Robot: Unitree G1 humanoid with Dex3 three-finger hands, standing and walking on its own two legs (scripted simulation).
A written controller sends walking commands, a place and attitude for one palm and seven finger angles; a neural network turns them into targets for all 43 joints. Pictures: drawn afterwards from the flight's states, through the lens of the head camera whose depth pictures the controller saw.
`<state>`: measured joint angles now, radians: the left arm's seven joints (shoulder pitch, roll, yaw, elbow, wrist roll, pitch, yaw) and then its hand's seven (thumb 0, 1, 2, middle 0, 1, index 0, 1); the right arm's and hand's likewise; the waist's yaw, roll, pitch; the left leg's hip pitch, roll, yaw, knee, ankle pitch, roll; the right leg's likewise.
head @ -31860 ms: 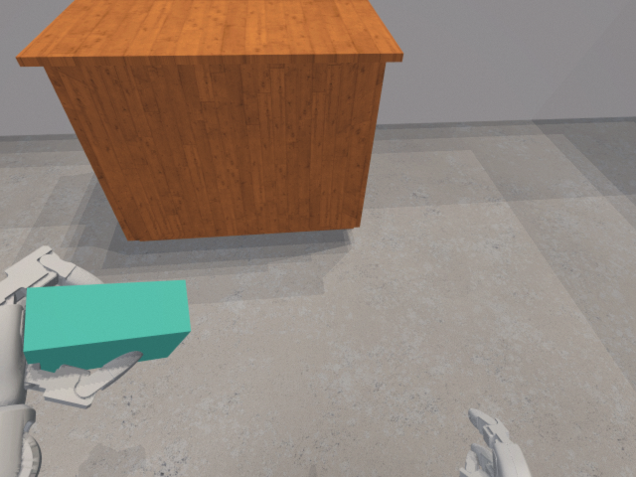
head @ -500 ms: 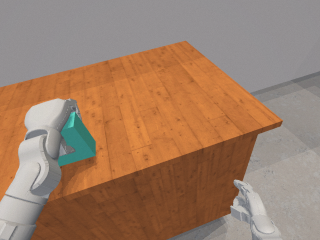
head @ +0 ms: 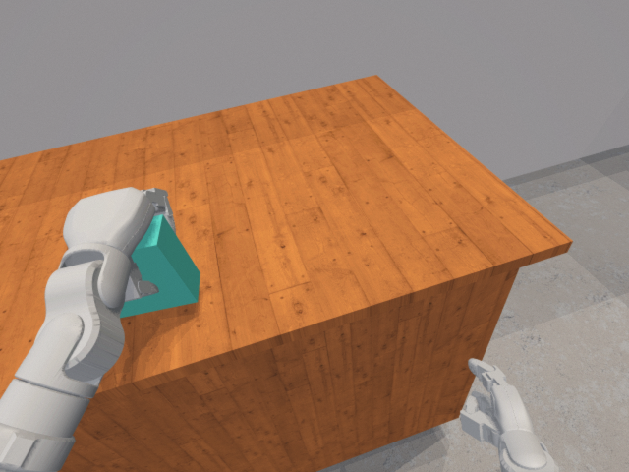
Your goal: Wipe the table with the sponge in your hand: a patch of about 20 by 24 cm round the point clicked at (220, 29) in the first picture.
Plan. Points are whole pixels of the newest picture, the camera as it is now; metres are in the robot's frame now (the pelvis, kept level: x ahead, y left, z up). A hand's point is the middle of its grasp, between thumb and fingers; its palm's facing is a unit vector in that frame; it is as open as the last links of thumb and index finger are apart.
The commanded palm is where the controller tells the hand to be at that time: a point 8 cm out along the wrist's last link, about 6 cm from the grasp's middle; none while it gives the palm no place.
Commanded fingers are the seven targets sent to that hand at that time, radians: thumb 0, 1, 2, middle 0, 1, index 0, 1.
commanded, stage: move the sponge above the wiping area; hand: left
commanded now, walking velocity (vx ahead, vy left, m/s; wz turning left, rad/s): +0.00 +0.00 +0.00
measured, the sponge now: (147, 278) +0.29 +0.28 +0.12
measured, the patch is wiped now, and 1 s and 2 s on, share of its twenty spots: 0.00 0.00 0.00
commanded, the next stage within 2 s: lower the sponge onto the table in 0.66 s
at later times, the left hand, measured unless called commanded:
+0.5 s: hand (147, 237) +0.30 +0.25 +0.19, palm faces +0.19 -0.10 -0.98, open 9.4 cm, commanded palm +0.25 +0.27 +0.26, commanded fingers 0.00 0.10 1.30 -1.20 -1.60 -1.20 -1.60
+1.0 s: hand (122, 227) +0.30 +0.28 +0.20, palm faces +0.22 -0.02 -0.98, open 9.4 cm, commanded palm +0.25 +0.27 +0.26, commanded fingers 0.00 0.10 1.30 -1.20 -1.60 -1.20 -1.60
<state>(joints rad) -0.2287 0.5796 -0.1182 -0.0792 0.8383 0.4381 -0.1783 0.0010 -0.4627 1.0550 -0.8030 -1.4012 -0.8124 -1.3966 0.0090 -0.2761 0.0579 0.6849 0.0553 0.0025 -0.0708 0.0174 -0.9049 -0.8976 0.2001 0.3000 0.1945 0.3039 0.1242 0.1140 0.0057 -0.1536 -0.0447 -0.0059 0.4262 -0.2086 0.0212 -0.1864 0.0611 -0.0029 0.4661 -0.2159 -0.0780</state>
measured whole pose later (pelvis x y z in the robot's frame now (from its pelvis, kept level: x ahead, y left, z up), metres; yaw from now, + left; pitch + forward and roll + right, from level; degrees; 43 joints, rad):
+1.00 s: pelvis +0.01 +0.00 +0.00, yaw +0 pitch -4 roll +1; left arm -0.27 0.60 -0.14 -0.11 0.86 0.54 -0.10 0.00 -0.47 1.06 -0.81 -1.40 -0.82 -1.39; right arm -0.02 -0.26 0.09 0.69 0.06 0.04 -0.06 0.02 -0.90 -0.90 0.20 0.30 0.19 0.30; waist 0.15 0.10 0.00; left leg -0.11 -0.04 -0.01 0.38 -0.20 0.02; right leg -0.14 0.07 -0.01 0.41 -0.20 -0.08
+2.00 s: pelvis +0.01 +0.00 +0.00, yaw +0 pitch -3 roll +1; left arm -0.16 0.53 -0.12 -0.07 0.88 0.53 -0.11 0.00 -0.47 1.07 -0.80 -1.41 -0.81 -1.40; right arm 0.00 -0.27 0.07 0.68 0.06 0.05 -0.05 0.02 -0.90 -0.90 0.20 0.30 0.20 0.30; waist 0.13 0.11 -0.01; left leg -0.14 -0.04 -0.02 0.40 -0.21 0.02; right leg -0.16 0.06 0.00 0.43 -0.21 -0.08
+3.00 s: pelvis +0.01 +0.00 +0.00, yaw +1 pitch +2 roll +0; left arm -0.57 0.61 -0.05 0.59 0.95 0.24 -0.13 0.01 -0.50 1.08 -0.83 -1.38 -0.84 -1.38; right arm 0.15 -0.30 0.04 0.71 0.08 0.08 -0.08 0.01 -0.90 -0.90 0.20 0.30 0.20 0.30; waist 0.04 0.08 -0.05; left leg -0.27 -0.04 -0.04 0.46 -0.22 0.03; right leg -0.27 0.07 -0.03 0.44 -0.21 -0.07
